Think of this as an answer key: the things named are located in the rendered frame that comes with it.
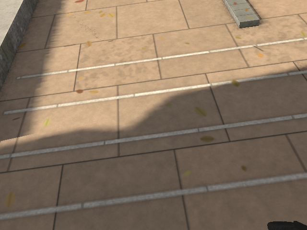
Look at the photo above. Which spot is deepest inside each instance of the right robot hand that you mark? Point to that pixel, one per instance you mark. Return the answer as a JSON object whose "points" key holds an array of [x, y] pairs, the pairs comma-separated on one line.
{"points": [[286, 225]]}

